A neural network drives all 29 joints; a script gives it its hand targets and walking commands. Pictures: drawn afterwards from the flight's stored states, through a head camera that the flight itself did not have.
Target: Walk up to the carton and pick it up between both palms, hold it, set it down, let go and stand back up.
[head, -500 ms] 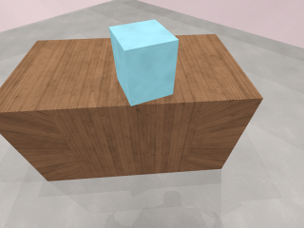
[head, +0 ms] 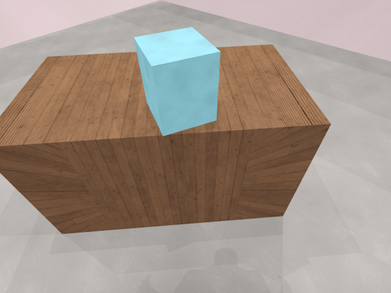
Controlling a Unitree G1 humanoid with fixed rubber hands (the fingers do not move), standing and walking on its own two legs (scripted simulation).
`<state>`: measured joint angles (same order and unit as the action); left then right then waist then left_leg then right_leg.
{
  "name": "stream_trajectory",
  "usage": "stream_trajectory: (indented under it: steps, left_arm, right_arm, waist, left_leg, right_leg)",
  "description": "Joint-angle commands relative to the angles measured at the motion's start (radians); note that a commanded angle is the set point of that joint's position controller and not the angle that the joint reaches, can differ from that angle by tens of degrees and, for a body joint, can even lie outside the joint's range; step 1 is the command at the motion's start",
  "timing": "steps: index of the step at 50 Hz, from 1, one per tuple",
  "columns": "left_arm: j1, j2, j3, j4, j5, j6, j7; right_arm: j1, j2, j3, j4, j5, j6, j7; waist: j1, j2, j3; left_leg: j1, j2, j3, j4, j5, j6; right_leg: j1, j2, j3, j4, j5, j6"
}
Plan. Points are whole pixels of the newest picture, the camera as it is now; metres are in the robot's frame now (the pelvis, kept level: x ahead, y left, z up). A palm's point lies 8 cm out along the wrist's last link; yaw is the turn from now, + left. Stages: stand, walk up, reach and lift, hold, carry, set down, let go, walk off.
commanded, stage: walk up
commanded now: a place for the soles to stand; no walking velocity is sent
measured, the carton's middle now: (177, 81) +0.77 +0.06 +0.06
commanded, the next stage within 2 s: none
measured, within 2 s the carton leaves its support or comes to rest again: neither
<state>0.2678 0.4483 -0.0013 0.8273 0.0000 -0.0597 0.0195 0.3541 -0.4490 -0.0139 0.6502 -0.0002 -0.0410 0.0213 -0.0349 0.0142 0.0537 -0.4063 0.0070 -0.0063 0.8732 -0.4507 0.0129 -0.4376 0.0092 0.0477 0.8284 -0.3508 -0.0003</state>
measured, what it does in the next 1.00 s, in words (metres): stands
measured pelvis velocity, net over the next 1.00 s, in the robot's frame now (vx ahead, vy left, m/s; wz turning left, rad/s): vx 0.01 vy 0.02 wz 0.01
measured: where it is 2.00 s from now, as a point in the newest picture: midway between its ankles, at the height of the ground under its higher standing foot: outside the picture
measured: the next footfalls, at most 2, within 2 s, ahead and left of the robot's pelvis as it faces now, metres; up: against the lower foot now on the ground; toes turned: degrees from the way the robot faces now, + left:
none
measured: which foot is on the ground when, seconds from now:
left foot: down 0.00-1.00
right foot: down 0.00-1.00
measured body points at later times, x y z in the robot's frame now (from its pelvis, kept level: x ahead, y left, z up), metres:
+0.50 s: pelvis +0.03 +0.01 +0.00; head +0.06 +0.01 +0.45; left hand +0.14 +0.33 -0.10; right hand +0.11 -0.31 -0.08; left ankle +0.03 +0.12 -0.70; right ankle +0.06 -0.13 -0.70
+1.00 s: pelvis +0.01 +0.02 +0.00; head +0.02 +0.03 +0.45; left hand +0.13 +0.34 -0.10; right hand +0.11 -0.29 -0.08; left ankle +0.04 +0.13 -0.70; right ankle +0.06 -0.13 -0.70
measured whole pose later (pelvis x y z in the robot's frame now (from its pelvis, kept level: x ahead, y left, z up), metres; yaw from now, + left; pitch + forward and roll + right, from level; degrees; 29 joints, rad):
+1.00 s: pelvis +0.01 +0.02 +0.00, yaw +1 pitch -3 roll -1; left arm 0.21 0.44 0.00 0.83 0.00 -0.05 0.02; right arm 0.32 -0.42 -0.01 0.65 0.00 -0.05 0.02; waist -0.04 0.00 0.06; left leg -0.40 -0.01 -0.01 0.87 -0.42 0.02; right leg -0.42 -0.01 0.05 0.83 -0.38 0.01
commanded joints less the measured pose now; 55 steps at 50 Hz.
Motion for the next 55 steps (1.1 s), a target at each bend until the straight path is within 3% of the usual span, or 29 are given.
stream_trajectory:
  steps: [1,3,6,8,10,12,13,14,18,20,21,24,26,29,31,32,34,35,38,39,41,43,45,46,48,49,51,53,55]
  left_arm:
    - [-0.028,0.297,0.119,-0.078,0.035,-0.026,0.007]
    - [-0.091,0.242,0.098,-0.092,0.028,-0.009,0.000]
    - [-0.061,0.135,0.068,-0.109,0.013,0.001,-0.008]
    - [-0.031,0.226,0.089,-0.081,0.015,-0.006,-0.003]
    - [0.044,0.200,0.096,-0.044,0.020,-0.019,-0.011]
    - [0.090,0.262,0.113,-0.049,0.042,-0.044,0.001]
    - [0.116,0.321,0.128,-0.052,0.030,-0.045,0.006]
    - [0.069,0.326,0.132,-0.047,0.029,-0.041,0.004]
    - [-0.053,0.193,0.082,-0.081,0.009,-0.016,0.004]
    - [-0.089,0.156,0.063,-0.098,0.000,-0.006,0.002]
    - [-0.077,0.175,0.069,-0.108,-0.001,-0.012,0.010]
    - [-0.054,0.189,0.079,-0.081,0.006,-0.034,0.009]
    - [0.058,0.246,0.096,-0.063,0.015,-0.053,0.016]
    - [0.064,0.277,0.108,-0.051,0.009,-0.032,0.017]
    - [-0.021,0.279,0.108,-0.065,0.008,-0.018,0.019]
    - [-0.074,0.253,0.094,-0.076,0.004,-0.008,0.018]
    - [-0.139,0.133,0.069,-0.106,-0.008,0.018,0.011]
    - [-0.131,0.199,0.075,-0.097,0.002,0.013,0.008]
    - [-0.076,0.164,0.078,-0.057,-0.003,0.004,0.000]
    - [-0.045,0.149,0.073,-0.046,-0.001,-0.015,-0.001]
    - [0.014,0.219,0.090,-0.029,0.015,-0.032,0.005]
    - [-0.035,0.262,0.100,-0.053,0.017,-0.033,0.004]
    - [-0.101,0.255,0.092,-0.049,0.021,-0.015,0.001]
    - [-0.132,0.222,0.082,-0.066,0.018,-0.008,-0.001]
    - [-0.175,0.165,0.070,-0.085,0.008,0.011,-0.005]
    - [-0.138,0.174,0.084,-0.064,0.004,0.012,0.002]
    - [-0.037,0.203,0.089,-0.040,0.004,0.000,-0.002]
    - [0.010,0.192,0.086,-0.029,0.020,-0.016,-0.008]
    - [-0.012,0.252,0.110,-0.044,0.026,-0.027,0.001]
  right_arm:
    - [-0.003,-0.206,-0.094,0.007,-0.031,-0.003,-0.015]
    - [0.065,-0.179,-0.096,0.033,-0.023,-0.024,-0.014]
    - [0.021,-0.256,-0.108,0.008,-0.039,-0.041,-0.024]
    - [-0.028,-0.298,-0.109,0.014,-0.039,-0.031,-0.016]
    - [-0.083,-0.253,-0.100,-0.014,-0.031,-0.020,-0.015]
    - [-0.076,-0.166,-0.077,-0.033,-0.022,-0.013,-0.016]
    - [-0.046,-0.163,-0.076,-0.027,-0.026,-0.010,-0.023]
    - [-0.050,-0.200,-0.089,-0.017,-0.034,-0.008,-0.035]
    - [0.042,-0.188,-0.086,0.034,-0.012,-0.039,-0.032]
    - [0.015,-0.264,-0.108,0.011,-0.032,-0.049,-0.028]
    - [0.004,-0.261,-0.106,0.005,-0.028,-0.046,-0.030]
    - [-0.026,-0.228,-0.086,-0.004,-0.011,-0.032,-0.029]
    - [-0.038,-0.179,-0.075,-0.012,0.002,-0.027,-0.030]
    - [-0.074,-0.141,-0.074,-0.032,-0.006,-0.013,-0.043]
    - [-0.008,-0.159,-0.079,0.007,-0.011,-0.026,-0.040]
    - [0.045,-0.197,-0.097,0.037,-0.020,-0.033,-0.037]
    - [-0.006,-0.285,-0.113,0.020,-0.026,-0.048,-0.042]
    - [-0.004,-0.289,-0.113,0.034,-0.025,-0.049,-0.036]
    - [-0.051,-0.225,-0.100,0.016,-0.014,-0.041,-0.043]
    - [-0.109,-0.214,-0.085,0.021,-0.016,-0.036,-0.039]
    - [-0.119,-0.161,-0.069,-0.003,-0.011,-0.037,-0.033]
    - [-0.052,-0.153,-0.068,0.016,-0.002,-0.025,-0.038]
    - [-0.057,-0.164,-0.077,0.055,-0.009,-0.019,-0.037]
    - [-0.014,-0.161,-0.078,0.055,-0.014,-0.025,-0.029]
    - [0.023,-0.274,-0.108,0.052,-0.021,-0.037,-0.035]
    - [-0.029,-0.277,-0.113,0.052,-0.034,-0.039,-0.033]
    - [-0.098,-0.251,-0.101,0.029,-0.032,-0.033,-0.026]
    - [-0.123,-0.225,-0.094,0.010,-0.020,-0.020,-0.022]
    - [-0.082,-0.160,-0.074,0.014,-0.011,-0.011,-0.020]
  waist:
    - [0.044,-0.116,0.015]
    - [-0.020,-0.129,0.013]
    - [0.002,0.143,0.013]
    - [0.028,0.079,0.050]
    - [0.077,0.104,-0.002]
    - [0.093,-0.107,-0.070]
    - [0.071,-0.116,-0.064]
    - [0.066,-0.122,-0.043]
    - [-0.004,-0.076,-0.095]
    - [-0.002,0.111,-0.077]
    - [-0.002,0.090,-0.111]
    - [0.041,0.059,-0.071]
    - [0.088,-0.034,-0.166]
    - [0.058,-0.094,-0.136]
    - [0.010,-0.094,-0.035]
    - [-0.015,-0.042,-0.069]
    - [-0.012,0.170,0.000]
    - [-0.001,0.079,-0.005]
    - [0.042,0.070,-0.022]
    - [0.085,0.106,-0.018]
    - [0.068,0.066,-0.105]
    - [0.034,-0.061,-0.104]
    - [0.012,-0.099,-0.056]
    - [-0.008,-0.046,-0.081]
    - [-0.033,0.132,0.003]
    - [-0.001,0.160,0.066]
    - [0.054,0.113,0.046]
    - [0.084,0.050,-0.010]
    - [0.036,-0.023,-0.052]
  left_leg:
    - [-0.147,0.036,-0.049,0.028,-0.132,0.021]
    - [0.082,0.020,-0.020,-0.224,0.033,0.038]
    - [0.171,0.285,-0.556,-0.532,-0.171,0.174]
    - [0.018,0.309,-0.541,-0.499,-0.077,0.212]
    - [-0.016,0.212,-0.329,-0.366,0.022,0.144]
    - [-0.243,0.045,-0.101,-0.018,0.159,0.033]
    - [-0.275,0.002,-0.049,0.040,-0.018,0.004]
    - [-0.279,0.025,-0.084,0.046,-0.164,0.025]
    - [0.144,0.080,-0.129,-0.253,0.259,0.051]
    - [0.207,0.234,-0.429,-0.337,0.360,0.161]
    - [0.304,0.260,-0.395,-0.308,0.454,0.194]
    - [0.140,0.204,-0.279,-0.200,0.671,0.154]
    - [-0.065,0.068,-0.091,0.012,0.611,0.034]
    - [-0.169,0.029,-0.051,0.093,-0.172,0.014]
    - [-0.061,0.033,-0.037,-0.118,-0.070,0.031]
    - [0.079,0.076,-0.117,-0.253,0.154,0.042]
    - [0.168,0.296,-0.522,-0.481,0.225,0.138]
    - [0.169,0.337,-0.545,-0.434,0.323,0.209]
    - [0.110,0.287,-0.408,-0.368,0.334,0.193]
    - [0.017,0.233,-0.309,-0.312,0.379,0.152]
    - [-0.096,0.115,-0.141,-0.150,0.426,0.058]
    - [-0.042,0.029,-0.049,-0.038,0.128,0.018]
    - [0.075,0.023,-0.052,-0.132,0.009,0.032]
    - [0.109,0.046,-0.128,-0.226,0.005,0.059]
    - [0.128,0.258,-0.518,-0.502,-0.138,0.134]
    - [0.087,0.326,-0.571,-0.514,-0.049,0.194]
    - [-0.014,0.283,-0.433,-0.441,-0.002,0.207]
    - [-0.117,0.180,-0.265,-0.315,0.086,0.102]
    - [-0.160,0.033,-0.095,-0.148,0.000,0.015]
  right_leg:
    - [0.068,-0.301,0.520,-0.456,-0.395,-0.257]
    - [-0.059,-0.187,0.291,-0.296,-0.160,-0.165]
    - [-0.264,0.008,-0.041,0.105,-0.162,-0.036]
    - [-0.126,-0.035,-0.036,0.083,-0.200,-0.037]
    - [0.056,-0.017,-0.038,-0.119,-0.149,-0.056]
    - [0.290,-0.213,0.354,-0.357,-0.118,-0.160]
    - [0.279,-0.335,0.571,-0.394,-0.056,-0.238]
    - [0.242,-0.370,0.617,-0.379,-0.017,-0.283]
    - [0.040,-0.125,0.168,-0.119,0.303,-0.116]
    - [-0.108,-0.025,-0.027,0.059,0.078,-0.035]
    - [-0.167,-0.033,-0.063,0.074,-0.035,-0.034]
    - [0.051,-0.038,-0.043,-0.133,0.100,-0.050]
    - [0.351,-0.166,0.197,-0.198,0.399,-0.147]
    - [0.324,-0.342,0.424,-0.210,0.662,-0.295]
    - [0.158,-0.311,0.332,-0.163,0.489,-0.257]
    - [0.057,-0.211,0.205,-0.055,0.340,-0.160]
    - [-0.218,0.000,-0.033,0.130,-0.098,-0.025]
    - [-0.177,-0.034,-0.025,0.124,-0.261,-0.023]
    - [-0.047,-0.023,-0.034,-0.036,-0.171,-0.041]
    - [0.077,-0.032,-0.037,-0.155,-0.016,-0.054]
    - [0.297,-0.100,0.097,-0.192,0.267,-0.099]
    - [0.183,-0.279,0.352,-0.282,0.192,-0.217]
    - [0.011,-0.227,0.318,-0.270,0.013,-0.214]
    - [0.000,-0.172,0.221,-0.198,-0.018,-0.161]
    - [-0.207,0.004,-0.031,0.076,-0.159,-0.040]
    - [-0.202,-0.010,-0.002,0.115,-0.225,-0.032]
    - [-0.037,-0.024,-0.043,-0.016,-0.188,-0.042]
    - [0.171,-0.035,0.003,-0.189,-0.037,-0.078]
    - [0.188,-0.174,0.320,-0.320,-0.170,-0.152]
